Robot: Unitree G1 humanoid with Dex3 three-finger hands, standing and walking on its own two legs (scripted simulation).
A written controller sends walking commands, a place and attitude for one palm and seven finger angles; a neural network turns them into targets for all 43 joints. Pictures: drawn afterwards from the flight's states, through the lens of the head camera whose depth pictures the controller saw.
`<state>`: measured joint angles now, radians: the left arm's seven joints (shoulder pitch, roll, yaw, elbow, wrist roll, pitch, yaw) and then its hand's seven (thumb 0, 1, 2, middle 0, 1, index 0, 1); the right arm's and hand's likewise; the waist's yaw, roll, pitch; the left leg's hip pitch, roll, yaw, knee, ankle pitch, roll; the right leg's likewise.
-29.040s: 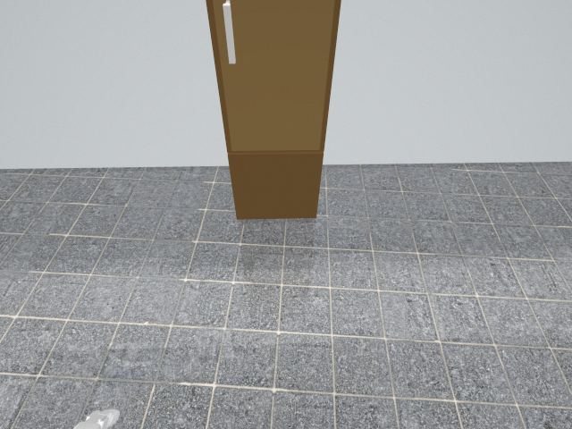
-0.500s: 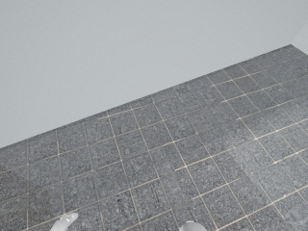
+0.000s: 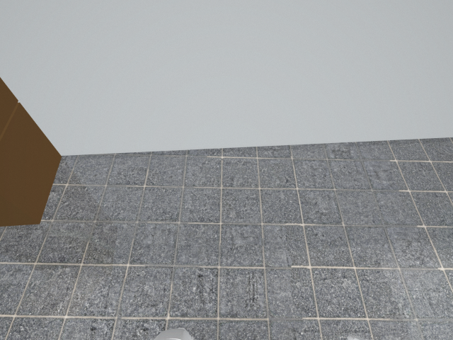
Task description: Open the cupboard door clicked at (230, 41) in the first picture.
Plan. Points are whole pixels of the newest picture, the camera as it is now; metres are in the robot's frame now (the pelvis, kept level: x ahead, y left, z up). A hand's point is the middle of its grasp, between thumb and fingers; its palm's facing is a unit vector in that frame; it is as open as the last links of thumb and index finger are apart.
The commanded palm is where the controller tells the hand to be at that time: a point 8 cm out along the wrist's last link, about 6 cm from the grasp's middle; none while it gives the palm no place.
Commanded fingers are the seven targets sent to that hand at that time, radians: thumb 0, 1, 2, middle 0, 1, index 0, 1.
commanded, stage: turn to face it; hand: left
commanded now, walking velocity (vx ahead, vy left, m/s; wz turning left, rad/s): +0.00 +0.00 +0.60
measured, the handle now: out of the picture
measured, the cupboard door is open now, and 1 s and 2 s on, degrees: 50 50 50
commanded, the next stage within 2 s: take the last steps up to it in 1.60 s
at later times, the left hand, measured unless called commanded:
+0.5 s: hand out of the picture +0.09 +0.20 -0.15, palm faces +0.24 -0.93 -0.29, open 7.4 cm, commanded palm none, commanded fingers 0.00 0.90 0.90 -0.20 -0.30 -0.20 -0.30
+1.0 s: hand out of the picture -0.08 +0.20 -0.19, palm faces +0.58 -0.77 -0.25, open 7.4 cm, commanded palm none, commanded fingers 0.00 0.90 0.90 -0.20 -0.30 -0.20 -0.30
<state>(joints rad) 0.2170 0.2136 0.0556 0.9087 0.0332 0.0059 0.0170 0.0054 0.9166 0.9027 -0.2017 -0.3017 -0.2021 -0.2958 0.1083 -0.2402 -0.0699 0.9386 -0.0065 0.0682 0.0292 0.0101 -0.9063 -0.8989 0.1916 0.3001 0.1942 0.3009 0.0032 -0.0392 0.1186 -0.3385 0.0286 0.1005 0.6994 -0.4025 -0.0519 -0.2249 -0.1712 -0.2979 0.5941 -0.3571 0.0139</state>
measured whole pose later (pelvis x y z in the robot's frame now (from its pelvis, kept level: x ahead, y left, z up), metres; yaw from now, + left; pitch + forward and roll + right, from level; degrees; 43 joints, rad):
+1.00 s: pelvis +0.02 +0.00 -0.01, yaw +35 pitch +1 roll -1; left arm 0.23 0.27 0.08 0.95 0.02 0.07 0.02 0.01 0.91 0.90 -0.20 -0.30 -0.20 -0.30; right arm 0.09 -0.22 -0.05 0.90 -0.01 0.02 0.01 0.01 -0.90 -0.90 0.19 0.30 0.20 0.30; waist 0.01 -0.06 0.10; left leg -0.33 -0.02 0.07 0.63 -0.32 0.07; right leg -0.41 -0.13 -0.11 1.08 -0.55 0.07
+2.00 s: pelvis +0.01 +0.02 +0.00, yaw +60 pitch +0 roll -1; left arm 0.32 0.23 0.07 1.07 0.03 0.04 0.00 0.01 0.92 0.90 -0.20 -0.30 -0.20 -0.29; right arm 0.15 -0.19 -0.03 0.96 -0.02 -0.02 0.00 0.01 -0.90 -0.90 0.19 0.30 0.20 0.30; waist 0.04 -0.05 0.05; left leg -0.20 -0.03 0.09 0.53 -0.35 0.09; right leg -0.39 -0.12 -0.10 1.03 -0.49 0.03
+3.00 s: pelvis +0.11 +0.38 -0.01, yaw +64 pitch +1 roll +0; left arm 0.42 0.14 0.04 1.17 0.02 -0.04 0.01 0.01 0.92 0.90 -0.20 -0.30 -0.20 -0.29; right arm 0.07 -0.19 -0.04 0.99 -0.03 -0.07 0.01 0.01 -0.92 -0.90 0.19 0.30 0.19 0.30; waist 0.06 -0.03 0.07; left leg -0.39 0.02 0.12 0.57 -0.19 0.04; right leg -0.11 -0.09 -0.08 0.68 -0.48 0.01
